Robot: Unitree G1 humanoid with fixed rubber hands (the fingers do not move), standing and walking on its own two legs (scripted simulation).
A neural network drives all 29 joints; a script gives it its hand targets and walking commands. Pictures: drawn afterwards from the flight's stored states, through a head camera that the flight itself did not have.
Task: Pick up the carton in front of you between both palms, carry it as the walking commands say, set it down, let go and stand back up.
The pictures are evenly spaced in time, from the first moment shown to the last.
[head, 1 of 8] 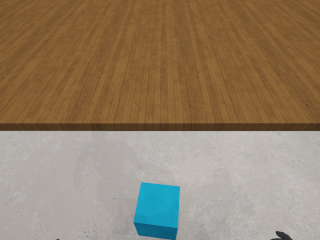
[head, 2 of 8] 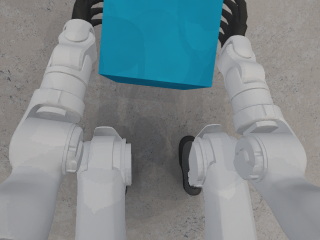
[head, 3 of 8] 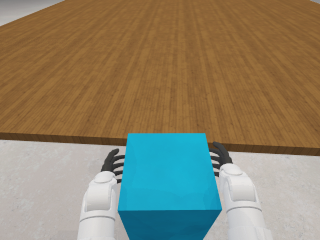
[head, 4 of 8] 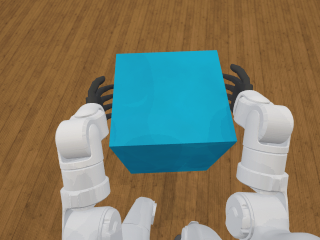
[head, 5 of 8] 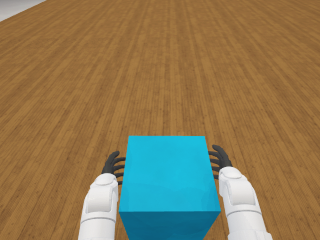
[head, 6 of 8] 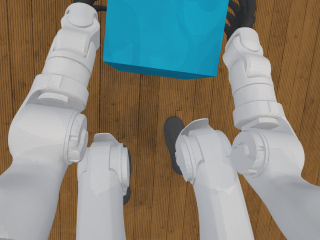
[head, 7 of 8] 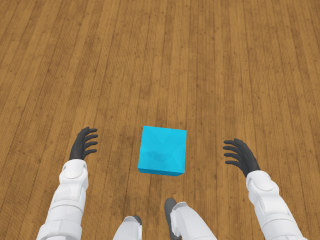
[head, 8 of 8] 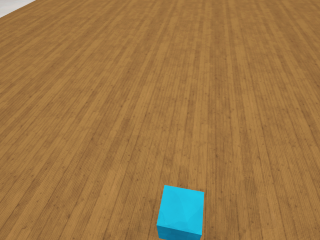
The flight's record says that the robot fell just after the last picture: no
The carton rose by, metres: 0.85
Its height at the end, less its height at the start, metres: +0.10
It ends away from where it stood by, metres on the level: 2.38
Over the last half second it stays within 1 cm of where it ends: yes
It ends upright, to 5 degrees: yes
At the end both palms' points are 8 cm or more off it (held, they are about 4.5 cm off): yes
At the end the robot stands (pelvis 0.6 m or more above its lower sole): yes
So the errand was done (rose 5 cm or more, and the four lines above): yes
